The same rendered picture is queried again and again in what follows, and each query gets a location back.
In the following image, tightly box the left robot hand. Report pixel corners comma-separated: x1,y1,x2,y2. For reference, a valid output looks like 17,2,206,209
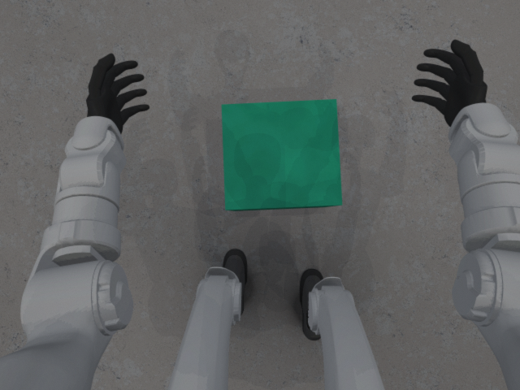
86,54,150,134

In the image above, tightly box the robot left foot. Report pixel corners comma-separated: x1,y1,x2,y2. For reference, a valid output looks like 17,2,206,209
223,249,247,315

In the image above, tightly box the right robot forearm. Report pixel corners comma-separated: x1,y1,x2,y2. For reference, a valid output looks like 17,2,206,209
448,103,520,252

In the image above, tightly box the left robot upper arm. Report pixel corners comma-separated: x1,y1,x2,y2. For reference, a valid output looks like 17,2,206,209
0,259,133,390

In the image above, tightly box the left robot forearm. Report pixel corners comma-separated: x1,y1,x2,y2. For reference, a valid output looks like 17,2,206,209
20,116,127,339

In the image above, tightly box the right robot upper arm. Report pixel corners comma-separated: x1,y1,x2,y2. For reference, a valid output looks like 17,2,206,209
452,248,520,390

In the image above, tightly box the right robot hand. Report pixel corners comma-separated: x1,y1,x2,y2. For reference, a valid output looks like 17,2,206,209
412,40,488,127

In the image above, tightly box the robot left thigh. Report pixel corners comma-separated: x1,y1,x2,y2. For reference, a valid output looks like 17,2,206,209
167,275,242,390

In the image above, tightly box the carton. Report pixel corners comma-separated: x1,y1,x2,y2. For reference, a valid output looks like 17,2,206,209
222,99,342,211

